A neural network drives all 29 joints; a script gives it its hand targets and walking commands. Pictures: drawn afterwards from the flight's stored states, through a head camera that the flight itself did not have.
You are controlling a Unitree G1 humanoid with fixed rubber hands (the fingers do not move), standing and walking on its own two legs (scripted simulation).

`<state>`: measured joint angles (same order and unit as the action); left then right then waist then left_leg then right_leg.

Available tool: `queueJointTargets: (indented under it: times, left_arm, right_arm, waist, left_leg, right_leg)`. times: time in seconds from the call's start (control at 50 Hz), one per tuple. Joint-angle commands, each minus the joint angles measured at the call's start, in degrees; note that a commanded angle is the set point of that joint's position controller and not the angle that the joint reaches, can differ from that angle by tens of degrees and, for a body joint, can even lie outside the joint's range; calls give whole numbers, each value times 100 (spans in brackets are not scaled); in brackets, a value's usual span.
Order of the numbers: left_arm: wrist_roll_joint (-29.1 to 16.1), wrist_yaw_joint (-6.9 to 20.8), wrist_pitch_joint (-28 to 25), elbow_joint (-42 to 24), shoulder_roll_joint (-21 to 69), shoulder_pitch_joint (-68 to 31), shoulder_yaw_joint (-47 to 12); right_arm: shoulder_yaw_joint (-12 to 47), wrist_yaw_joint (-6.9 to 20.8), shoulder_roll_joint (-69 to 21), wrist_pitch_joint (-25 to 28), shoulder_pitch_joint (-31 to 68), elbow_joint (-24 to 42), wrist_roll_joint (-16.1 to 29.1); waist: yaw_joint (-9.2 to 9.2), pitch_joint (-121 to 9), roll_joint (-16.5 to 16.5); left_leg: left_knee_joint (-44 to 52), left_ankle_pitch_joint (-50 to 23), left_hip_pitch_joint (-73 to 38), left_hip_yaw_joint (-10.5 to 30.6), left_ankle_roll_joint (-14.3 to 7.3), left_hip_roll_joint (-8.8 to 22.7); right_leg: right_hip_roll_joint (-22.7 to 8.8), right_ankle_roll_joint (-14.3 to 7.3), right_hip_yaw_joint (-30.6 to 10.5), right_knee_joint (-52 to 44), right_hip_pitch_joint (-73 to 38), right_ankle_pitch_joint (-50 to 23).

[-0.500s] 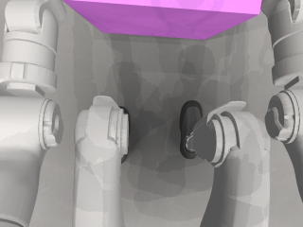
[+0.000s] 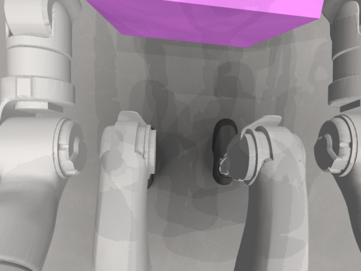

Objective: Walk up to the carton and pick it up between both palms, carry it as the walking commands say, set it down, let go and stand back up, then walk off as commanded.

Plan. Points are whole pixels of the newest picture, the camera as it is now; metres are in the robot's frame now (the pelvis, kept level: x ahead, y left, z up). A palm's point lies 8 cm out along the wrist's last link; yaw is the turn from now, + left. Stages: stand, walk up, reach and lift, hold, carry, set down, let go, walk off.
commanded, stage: reach and lift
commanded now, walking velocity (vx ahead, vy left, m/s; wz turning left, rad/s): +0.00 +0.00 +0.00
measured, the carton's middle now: out of the picture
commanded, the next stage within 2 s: none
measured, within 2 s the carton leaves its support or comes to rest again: neither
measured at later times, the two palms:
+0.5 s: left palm out of the picture +0.54 +0.19 -0.03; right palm out of the picture +0.55 -0.19 -0.03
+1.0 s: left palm out of the picture +0.52 +0.20 +0.04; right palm out of the picture +0.53 -0.18 +0.04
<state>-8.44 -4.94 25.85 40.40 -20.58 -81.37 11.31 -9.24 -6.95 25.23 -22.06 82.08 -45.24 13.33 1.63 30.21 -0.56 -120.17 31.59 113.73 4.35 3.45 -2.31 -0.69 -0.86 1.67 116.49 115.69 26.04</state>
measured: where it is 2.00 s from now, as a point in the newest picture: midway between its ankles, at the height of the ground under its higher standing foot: (183, 165)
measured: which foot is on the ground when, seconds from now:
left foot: down 0.00-1.00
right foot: down 0.00-1.00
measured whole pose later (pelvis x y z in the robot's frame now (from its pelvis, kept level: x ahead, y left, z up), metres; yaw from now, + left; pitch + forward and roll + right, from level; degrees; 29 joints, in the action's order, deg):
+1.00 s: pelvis -0.02 -0.01 +0.10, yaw +1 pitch +18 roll +0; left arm -2.8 -3.2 30.7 37.3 -16.4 -76.2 14.9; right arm -14.3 -4.7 22.0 -27.7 75.9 -41.1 7.5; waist 1.6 30.1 -0.6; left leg -100.0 26.3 91.8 4.4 3.5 -2.5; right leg -0.7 -0.9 1.5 97.5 93.3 22.4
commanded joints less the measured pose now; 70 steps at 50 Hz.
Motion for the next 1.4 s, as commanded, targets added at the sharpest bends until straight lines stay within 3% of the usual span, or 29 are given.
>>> queueJointTargets:
  times: [0.0, 0.12, 0.18, 0.22, 0.26, 0.36, 0.48, 0.52, 0.54, 0.6, 0.62, 0.66, 0.72, 0.74, 0.76, 0.84, 0.88, 0.9, 1.0, 1.08, 1.16, 1.24, 1.3, 1.36, 1.38]
  left_arm:
    - [-978, 1508, -286, -3029, 6160, -4464, -2530]
    - [-892, 1568, -213, -2956, 6245, -4812, -2466]
    - [-912, 1612, -147, -2808, 6423, -4941, -2447]
    - [-831, 1636, -110, -2665, 6416, -4913, -2408]
    - [-857, 1672, -74, -2669, 6465, -4952, -2387]
    - [-958, 1700, -30, -3178, 6485, -5070, -2543]
    - [-866, 1742, 19, -2989, 6639, -4453, -2551]
    - [-876, 1774, 27, -2967, 6698, -4346, -2549]
    - [-897, 1780, 32, -2978, 6813, -4352, -2625]
    - [-855, 1808, 49, -2873, 6904, -4166, -2614]
    - [-922, 1808, 43, -2987, 6920, -4335, -2670]
    - [-907, 1818, 28, -3075, 6898, -4298, -2699]
    - [-925, 1798, 19, -3092, 6903, -4488, -2714]
    - [-981, 1808, 44, -3098, 6940, -4407, -2710]
    - [-985, 1808, 29, -3102, 6925, -4506, -2739]
    - [-931, 1783, 46, -3115, 6875, -4402, -2730]
    - [-948, 1810, 54, -3018, 6959, -4378, -2650]
    - [-927, 1817, 73, -2940, 6956, -4252, -2682]
    - [-877, 1874, 52, -3009, 6991, -4041, -2693]
    - [-883, 1924, 33, -3068, 7088, -3645, -2763]
    - [-868, 1946, -2, -3106, 7122, -3492, -2853]
    - [-967, 1911, 4, -3395, 7189, -3498, -3034]
    - [-938, 1891, 0, -3456, 7069, -3494, -2999]
    - [-962, 1889, 15, -3478, 7086, -3712, -3033]
    - [-949, 1877, 14, -3508, 7079, -3590, -2997]
  right_arm:
    - [2247, 1621, -6433, -45, 4395, 3164, 502]
    - [2175, 1774, -6613, -160, 4531, 2809, 496]
    - [2112, 1820, -6664, -202, 4797, 2788, 489]
    - [2138, 1858, -6821, -259, 4753, 2655, 488]
    - [2167, 1877, -6755, -270, 4941, 2849, 508]
    - [2271, 1872, -6913, -346, 4800, 3120, 537]
    - [2296, 1893, -7112, -393, 4311, 2990, 511]
    - [2288, 1905, -7075, -391, 4198, 3023, 461]
    - [2243, 1929, -7155, -399, 4120, 2914, 421]
    - [2231, 1958, -7161, -399, 4078, 2980, 409]
    - [2216, 1962, -7080, -388, 4114, 3059, 390]
    - [2264, 1975, -7193, -392, 4095, 3055, 400]
    - [2200, 1980, -7151, -391, 4139, 2941, 386]
    - [2239, 1972, -7110, -391, 4184, 3171, 413]
    - [2184, 1971, -7085, -387, 4201, 3020, 403]
    - [2256, 1971, -7150, -408, 4185, 3113, 423]
    - [2232, 1963, -7140, -409, 4254, 3127, 417]
    - [2263, 1960, -7192, -431, 4183, 3101, 390]
    - [2327, 1978, -7388, -451, 3772, 3018, 360]
    - [2405, 1975, -7469, -448, 3438, 3119, 289]
    - [2513, 1965, -7496, -401, 3346, 3287, 333]
    - [2563, 1934, -7343, -374, 3338, 3656, 324]
    - [2588, 1926, -7334, -389, 3310, 3703, 328]
    - [2517, 1932, -7276, -417, 3339, 3470, 283]
    - [2587, 1936, -7346, -427, 3367, 3577, 320]
  waist:
    - [-228, -15640, 41]
    - [-171, -15314, 22]
    - [-254, -15374, 50]
    - [-158, -15285, 76]
    - [-191, -15420, 95]
    - [-255, -16192, 88]
    - [-204, -16137, 114]
    - [-261, -16236, 111]
    - [-338, -16193, 96]
    - [-314, -16190, 43]
    - [-421, -16192, 79]
    - [-370, -16174, 45]
    - [-444, -15884, 57]
    - [-407, -16039, -7]
    - [-513, -15861, -1]
    - [-388, -16013, -1]
    - [-473, -15921, 69]
    - [-401, -15934, 74]
    - [-373, -15988, 65]
    - [-484, -16093, 211]
    - [-451, -15969, 134]
    - [-608, -16183, 74]
    - [-531, -15938, 47]
    - [-625, -15664, -83]
    - [-546, -15781, 31]
  left_leg:
    - [1733, -2090, -4525, -989, -331, -511]
    - [2003, -1504, -4509, -975, -326, -500]
    - [2183, -1225, -4696, -896, -366, -497]
    - [2273, -1133, -4651, -958, -360, -510]
    - [2334, -1049, -4697, -955, -370, -519]
    - [2479, -1372, -5260, -928, -374, -571]
    - [2613, -1589, -5317, -885, -368, -570]
    - [2695, -1650, -5412, -863, -351, -583]
    - [2728, -1624, -5498, -832, -338, -577]
    - [2864, -1610, -5624, -803, -327, -590]
    - [2902, -1505, -5689, -739, -334, -582]
    - [2991, -1525, -5783, -728, -328, -591]
    - [3131, -1160, -5732, -683, -326, -575]
    - [3190, -1247, -5924, -724, -306, -590]
    - [3206, -1061, -5828, -685, -308, -571]
    - [3404, -1070, -6086, -653, -326, -578]
    - [3453, -966, -5993, -686, -322, -582]
    - [3527, -951, -6084, -657, -343, -580]
    - [3672, -1168, -6202, -696, -342, -599]
    - [3769, -1451, -6371, -644, -346, -608]
    - [3907, -1499, -6478, -620, -348, -608]
    - [4116, -1607, -6965, -520, -315, -618]
    - [4271, -1366, -7001, -512, -319, -617]
    - [4444, -1001, -6998, -452, -303, -586]
    - [4516, -1035, -7142, -434, -328, -583]
  right_leg:
    - [814, 90, 151, -1212, -6300, -2101]
    - [811, 61, 110, -1554, -6121, -1455]
    - [790, 70, 157, -1712, -6154, -1125]
    - [822, 74, 122, -1860, -6207, -995]
    - [809, 81, 114, -1954, -6371, -897]
    - [855, 92, 109, -2081, -6965, -1296]
    - [888, 97, 42, -2217, -7176, -1559]
    - [889, 92, 70, -2309, -7242, -1643]
    - [901, 83, 108, -2312, -7234, -1626]
    - [906, 72, 85, -2443, -7307, -1581]
    - [920, 58, 88, -2493, -7249, -1494]
    - [906, 67, 58, -2576, -7342, -1516]
    - [883, 41, 33, -2723, -7293, -1171]
    - [893, 35, 8, -2805, -7489, -1231]
    - [876, 30, 19, -2833, -7358, -1082]
    - [892, 33, -12, -2982, -7641, -1101]
    - [872, 41, -47, -3125, -7774, -999]
    - [874, 55, -24, -3122, -7814, -988]
    - [888, 70, -95, -3344, -8164, -1182]
    - [911, 92, -96, -3464, -8471, -1510]
    - [907, 81, -182, -3626, -8601, -1589]
    - [926, 50, -170, -3775, -8833, -1753]
    - [905, 39, -226, -3939, -8929, -1504]
    - [870, 16, -231, -4057, -8804, -1221]
    - [890, 26, -241, -4134, -8977, -1201]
